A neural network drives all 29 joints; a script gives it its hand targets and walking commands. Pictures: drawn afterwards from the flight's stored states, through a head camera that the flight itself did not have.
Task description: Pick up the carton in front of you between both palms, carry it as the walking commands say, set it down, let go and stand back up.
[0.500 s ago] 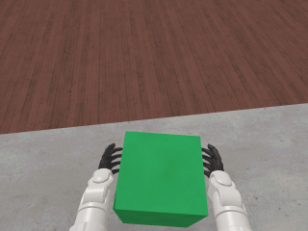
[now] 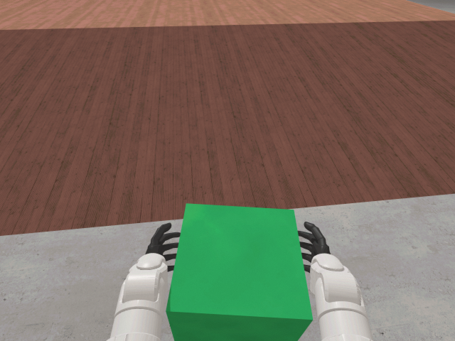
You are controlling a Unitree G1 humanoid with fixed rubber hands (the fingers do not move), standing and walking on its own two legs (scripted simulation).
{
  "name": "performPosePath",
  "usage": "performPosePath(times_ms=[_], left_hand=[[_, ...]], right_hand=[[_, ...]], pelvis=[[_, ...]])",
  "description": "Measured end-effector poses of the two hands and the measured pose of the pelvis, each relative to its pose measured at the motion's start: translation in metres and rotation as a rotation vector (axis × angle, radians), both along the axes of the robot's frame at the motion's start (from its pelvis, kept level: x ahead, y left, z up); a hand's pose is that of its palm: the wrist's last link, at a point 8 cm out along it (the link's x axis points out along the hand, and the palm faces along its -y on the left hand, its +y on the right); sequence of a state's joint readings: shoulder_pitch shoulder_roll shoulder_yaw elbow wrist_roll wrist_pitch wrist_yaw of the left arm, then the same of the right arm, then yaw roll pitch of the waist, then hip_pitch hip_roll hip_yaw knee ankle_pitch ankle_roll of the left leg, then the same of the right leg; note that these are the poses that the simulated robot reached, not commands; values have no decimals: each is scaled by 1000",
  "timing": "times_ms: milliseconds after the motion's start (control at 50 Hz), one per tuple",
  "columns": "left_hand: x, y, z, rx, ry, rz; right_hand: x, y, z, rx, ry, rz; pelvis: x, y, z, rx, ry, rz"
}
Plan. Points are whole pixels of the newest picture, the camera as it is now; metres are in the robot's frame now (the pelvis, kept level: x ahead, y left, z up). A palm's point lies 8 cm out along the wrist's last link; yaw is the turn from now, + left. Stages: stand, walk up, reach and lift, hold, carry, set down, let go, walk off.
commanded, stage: reach and lift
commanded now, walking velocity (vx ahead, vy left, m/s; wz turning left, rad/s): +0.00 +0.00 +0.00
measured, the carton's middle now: (235, 285) +0.29 +0.00 -0.05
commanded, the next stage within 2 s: hold in 0.74 s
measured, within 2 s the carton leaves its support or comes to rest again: neither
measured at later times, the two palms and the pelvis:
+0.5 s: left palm (155, 253) +0.30 +0.15 +0.03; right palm (320, 254) +0.30 -0.15 +0.04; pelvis +0.01 +0.00 +0.00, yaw +0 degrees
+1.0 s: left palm (152, 251) +0.29 +0.15 +0.05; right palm (324, 251) +0.29 -0.15 +0.06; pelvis +0.01 +0.00 +0.01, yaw +0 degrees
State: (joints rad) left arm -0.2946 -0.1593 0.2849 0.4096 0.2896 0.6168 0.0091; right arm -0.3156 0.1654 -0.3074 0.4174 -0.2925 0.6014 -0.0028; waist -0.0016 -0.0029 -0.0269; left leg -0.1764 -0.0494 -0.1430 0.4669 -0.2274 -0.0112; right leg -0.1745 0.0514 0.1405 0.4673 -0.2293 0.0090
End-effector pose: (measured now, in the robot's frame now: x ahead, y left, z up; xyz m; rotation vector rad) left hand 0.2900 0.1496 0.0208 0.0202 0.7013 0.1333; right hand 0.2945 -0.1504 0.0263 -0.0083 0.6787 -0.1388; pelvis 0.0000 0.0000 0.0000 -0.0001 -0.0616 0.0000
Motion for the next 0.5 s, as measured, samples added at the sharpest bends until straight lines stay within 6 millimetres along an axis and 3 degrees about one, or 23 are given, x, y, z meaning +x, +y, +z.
performPosePath(times_ms=[180, 500], left_hand=[[4, 0, 6, -5, -18, 1], [9, 1, 13, 15, -15, -14]], right_hand=[[2, 0, 6, 4, -18, -8], [8, 1, 13, -14, -15, 6]], pelvis=[[-3, 1, 0, 0, -7, -4], [10, 2, 5, 0, -17, -4]])
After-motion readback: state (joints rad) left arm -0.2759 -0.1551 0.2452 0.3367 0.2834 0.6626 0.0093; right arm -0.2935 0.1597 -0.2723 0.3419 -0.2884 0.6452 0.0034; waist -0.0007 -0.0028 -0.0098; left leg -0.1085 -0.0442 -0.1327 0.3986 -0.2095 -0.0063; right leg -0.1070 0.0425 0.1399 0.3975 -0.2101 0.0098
